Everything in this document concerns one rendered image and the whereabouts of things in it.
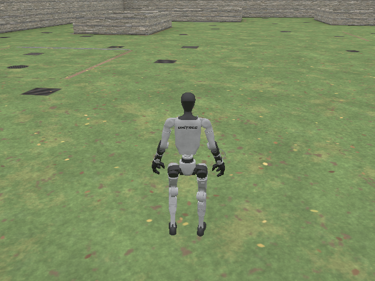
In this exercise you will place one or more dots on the right robot hand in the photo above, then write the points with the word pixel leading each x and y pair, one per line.
pixel 220 167

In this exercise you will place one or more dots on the left robot hand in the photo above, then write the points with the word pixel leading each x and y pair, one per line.
pixel 157 165

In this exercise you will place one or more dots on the robot head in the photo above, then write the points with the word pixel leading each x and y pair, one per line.
pixel 188 102

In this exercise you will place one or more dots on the robot left forearm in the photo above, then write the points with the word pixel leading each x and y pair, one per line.
pixel 159 154

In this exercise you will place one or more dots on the right robot upper arm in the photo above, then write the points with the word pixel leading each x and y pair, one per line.
pixel 205 123

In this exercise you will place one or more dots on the right robot foot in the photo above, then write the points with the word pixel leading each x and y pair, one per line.
pixel 200 231

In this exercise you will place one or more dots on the robot right forearm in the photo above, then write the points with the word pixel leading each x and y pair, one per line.
pixel 217 155

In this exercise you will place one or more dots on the left robot upper arm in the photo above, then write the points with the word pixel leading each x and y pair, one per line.
pixel 169 123

